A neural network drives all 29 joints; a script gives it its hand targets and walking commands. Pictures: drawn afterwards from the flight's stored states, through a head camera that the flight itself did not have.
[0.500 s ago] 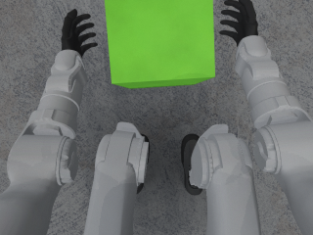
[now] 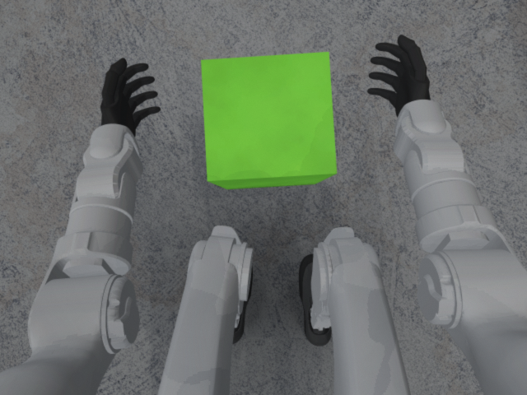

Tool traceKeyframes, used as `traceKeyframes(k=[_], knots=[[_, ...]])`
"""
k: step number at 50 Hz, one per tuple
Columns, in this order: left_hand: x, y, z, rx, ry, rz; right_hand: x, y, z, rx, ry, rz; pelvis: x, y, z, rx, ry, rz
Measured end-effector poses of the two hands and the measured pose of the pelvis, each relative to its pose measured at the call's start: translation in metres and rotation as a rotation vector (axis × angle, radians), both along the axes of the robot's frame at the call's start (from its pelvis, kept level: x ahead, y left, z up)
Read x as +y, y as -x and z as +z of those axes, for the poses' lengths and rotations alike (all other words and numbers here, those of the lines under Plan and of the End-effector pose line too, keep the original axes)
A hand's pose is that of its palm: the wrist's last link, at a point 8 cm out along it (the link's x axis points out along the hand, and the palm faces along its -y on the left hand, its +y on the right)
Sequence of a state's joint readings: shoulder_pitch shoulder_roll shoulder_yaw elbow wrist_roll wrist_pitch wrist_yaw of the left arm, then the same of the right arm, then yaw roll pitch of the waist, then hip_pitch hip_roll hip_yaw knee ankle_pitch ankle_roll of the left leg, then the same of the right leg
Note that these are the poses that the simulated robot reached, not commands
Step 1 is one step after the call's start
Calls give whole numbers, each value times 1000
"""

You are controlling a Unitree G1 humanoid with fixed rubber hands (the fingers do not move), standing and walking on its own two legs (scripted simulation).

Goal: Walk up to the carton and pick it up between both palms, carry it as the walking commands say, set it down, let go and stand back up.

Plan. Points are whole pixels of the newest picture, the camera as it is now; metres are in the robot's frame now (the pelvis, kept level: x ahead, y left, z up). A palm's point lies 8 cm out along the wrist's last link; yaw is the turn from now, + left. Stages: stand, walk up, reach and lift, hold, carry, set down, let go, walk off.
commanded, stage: set down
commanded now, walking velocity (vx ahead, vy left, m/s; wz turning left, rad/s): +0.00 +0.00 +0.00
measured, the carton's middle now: (268, 133) +0.50 +0.02 -0.32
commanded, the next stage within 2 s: let go in 0.78 s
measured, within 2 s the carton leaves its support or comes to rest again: neither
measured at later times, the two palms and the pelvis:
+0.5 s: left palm (37, 72) +0.47 +0.22 +0.04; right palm (496, 44) +0.50 -0.18 +0.04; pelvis +0.02 +0.00 +0.13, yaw +0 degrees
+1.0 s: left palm out of the picture +0.44 +0.23 +0.13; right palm out of the picture +0.47 -0.19 +0.13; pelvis +0.06 +0.00 +0.23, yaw -1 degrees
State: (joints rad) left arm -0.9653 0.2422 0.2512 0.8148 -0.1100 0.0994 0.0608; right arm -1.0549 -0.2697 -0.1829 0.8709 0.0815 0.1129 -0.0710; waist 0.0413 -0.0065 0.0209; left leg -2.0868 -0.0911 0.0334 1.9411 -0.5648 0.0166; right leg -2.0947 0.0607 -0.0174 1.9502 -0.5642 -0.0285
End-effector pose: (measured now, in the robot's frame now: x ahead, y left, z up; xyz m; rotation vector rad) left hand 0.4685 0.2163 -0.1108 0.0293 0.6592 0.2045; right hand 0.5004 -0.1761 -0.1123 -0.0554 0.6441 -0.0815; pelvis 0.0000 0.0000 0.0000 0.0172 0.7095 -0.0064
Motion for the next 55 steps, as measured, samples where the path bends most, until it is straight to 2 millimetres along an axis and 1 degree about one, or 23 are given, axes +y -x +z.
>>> traceKeyframes(k=[4,8,13,16,18,23,29,35,37,41,44,46,49,52,55], knots=[[0,7,26,1,2,0,-1,9,23,2,0,4,-1,-1,21,7,2,-1],[-1,10,52,1,5,-5,-9,10,52,-3,11,-3,-2,-1,41,8,-1,2],[-2,1,84,-16,5,-4,-16,6,81,0,16,4,-5,-2,65,14,-3,-4],[-2,-2,101,-27,3,-10,-13,2,102,-30,9,18,-6,-4,80,14,0,-5],[-1,-2,110,-14,8,-10,-12,2,111,-19,7,19,-6,-6,91,16,-3,-7],[1,-5,142,-29,12,-14,-9,2,142,-27,13,23,-6,-15,118,26,1,-7],[5,0,176,-19,-5,-15,-9,9,172,-18,13,29,-3,-29,151,17,5,-6],[7,4,205,-16,4,-13,-9,11,203,-3,22,39,-1,-40,184,5,6,-7],[6,5,211,-6,11,-14,-9,9,212,1,27,42,-1,-43,193,1,11,-5],[5,4,222,-4,20,-15,-10,5,227,-3,34,35,1,-49,206,1,16,-2],[6,1,232,-21,18,-20,-13,7,235,-5,47,27,2,-52,215,3,19,-1],[9,7,236,-9,-1,-27,-14,13,239,-1,53,31,3,-55,221,-1,22,-1],[15,21,242,20,-31,-43,-14,27,243,11,62,40,4,-58,230,-11,27,-2],[22,41,251,48,-56,-79,-18,50,249,44,91,43,5,-61,239,-41,27,-4],[28,61,264,80,-66,-103,-22,70,261,68,108,40,7,-65,249,-92,29,-5]])
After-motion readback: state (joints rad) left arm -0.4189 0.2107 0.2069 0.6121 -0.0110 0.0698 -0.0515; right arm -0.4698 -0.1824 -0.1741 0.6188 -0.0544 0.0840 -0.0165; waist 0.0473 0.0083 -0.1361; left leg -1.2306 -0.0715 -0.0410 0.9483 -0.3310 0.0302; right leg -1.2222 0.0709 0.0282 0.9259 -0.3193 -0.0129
